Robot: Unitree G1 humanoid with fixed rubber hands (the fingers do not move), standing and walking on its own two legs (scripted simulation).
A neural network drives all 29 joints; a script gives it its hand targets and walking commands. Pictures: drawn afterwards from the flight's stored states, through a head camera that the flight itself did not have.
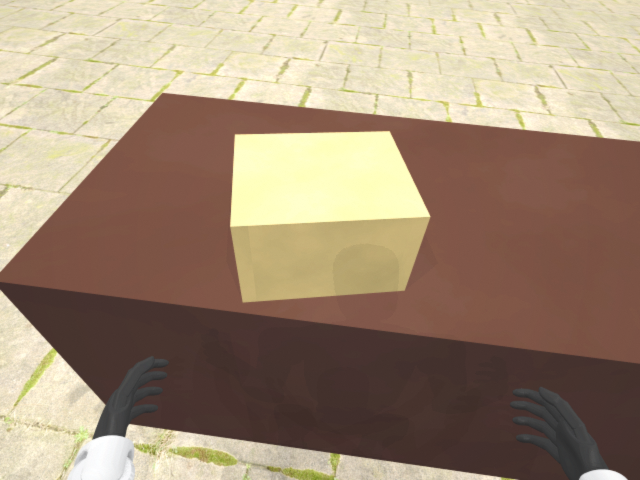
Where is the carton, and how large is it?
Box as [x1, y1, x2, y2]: [230, 131, 429, 302]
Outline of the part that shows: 389,131 235,135 230,227 243,302 404,290 429,219 429,215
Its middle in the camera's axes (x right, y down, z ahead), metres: +0.00 -0.05 +0.69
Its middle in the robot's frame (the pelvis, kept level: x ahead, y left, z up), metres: +0.55 +0.03 +0.01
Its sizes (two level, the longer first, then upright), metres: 0.289 0.241 0.181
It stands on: a pedestal, 0.70 m high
